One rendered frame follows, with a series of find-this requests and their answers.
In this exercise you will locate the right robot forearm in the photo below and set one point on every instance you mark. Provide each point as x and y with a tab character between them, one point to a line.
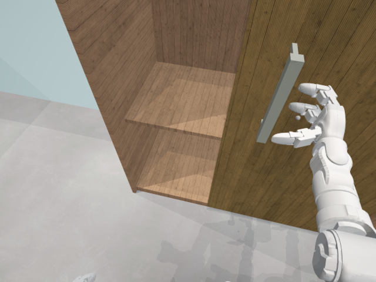
337	201

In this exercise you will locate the handle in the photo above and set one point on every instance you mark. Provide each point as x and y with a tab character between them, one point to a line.
287	79

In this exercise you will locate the right robot upper arm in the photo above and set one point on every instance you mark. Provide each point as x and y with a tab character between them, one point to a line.
344	257

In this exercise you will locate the robot right hand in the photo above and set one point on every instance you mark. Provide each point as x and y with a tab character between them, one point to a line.
330	121

